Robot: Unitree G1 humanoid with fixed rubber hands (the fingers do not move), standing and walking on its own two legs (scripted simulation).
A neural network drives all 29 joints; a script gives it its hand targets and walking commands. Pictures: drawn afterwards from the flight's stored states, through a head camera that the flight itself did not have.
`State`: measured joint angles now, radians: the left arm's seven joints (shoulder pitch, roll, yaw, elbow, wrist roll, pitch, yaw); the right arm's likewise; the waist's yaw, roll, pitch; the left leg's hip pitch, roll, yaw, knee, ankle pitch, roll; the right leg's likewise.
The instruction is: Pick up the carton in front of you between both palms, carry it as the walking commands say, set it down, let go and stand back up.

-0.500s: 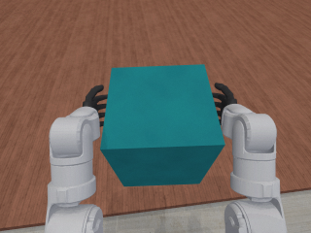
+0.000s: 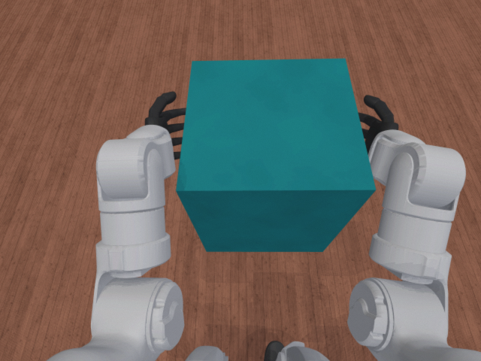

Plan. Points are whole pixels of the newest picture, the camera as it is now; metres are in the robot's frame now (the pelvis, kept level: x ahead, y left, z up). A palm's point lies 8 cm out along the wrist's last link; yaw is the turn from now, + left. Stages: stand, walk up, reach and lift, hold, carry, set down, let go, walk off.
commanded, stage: carry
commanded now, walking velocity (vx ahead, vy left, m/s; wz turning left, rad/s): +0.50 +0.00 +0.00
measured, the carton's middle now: (265, 168) +0.41 +0.01 +0.04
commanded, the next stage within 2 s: none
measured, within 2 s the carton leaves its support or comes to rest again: neither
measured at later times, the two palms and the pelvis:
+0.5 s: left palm out of the picture +0.79 +0.15 +0.20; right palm out of the picture +0.75 -0.15 +0.19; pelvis +0.37 +0.04 +0.03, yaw -1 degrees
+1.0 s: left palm out of the picture +1.02 +0.17 +0.12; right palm out of the picture +1.04 -0.12 +0.11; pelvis +0.70 +0.01 +0.04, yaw +2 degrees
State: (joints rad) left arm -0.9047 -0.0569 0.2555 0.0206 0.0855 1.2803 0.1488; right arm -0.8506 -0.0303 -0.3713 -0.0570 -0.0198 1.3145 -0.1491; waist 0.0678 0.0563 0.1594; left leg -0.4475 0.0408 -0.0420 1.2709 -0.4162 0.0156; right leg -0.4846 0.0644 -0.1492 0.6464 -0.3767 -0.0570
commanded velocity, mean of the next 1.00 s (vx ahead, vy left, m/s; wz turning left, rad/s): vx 0.50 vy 0.00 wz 0.00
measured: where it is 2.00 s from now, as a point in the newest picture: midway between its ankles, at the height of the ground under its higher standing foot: (249, 132)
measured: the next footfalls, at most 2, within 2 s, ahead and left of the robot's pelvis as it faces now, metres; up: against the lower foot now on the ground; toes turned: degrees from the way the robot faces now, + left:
left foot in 0.24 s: +0.35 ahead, +0.10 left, +0.00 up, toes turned +4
right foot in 0.64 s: +0.66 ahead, -0.05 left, +0.00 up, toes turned -6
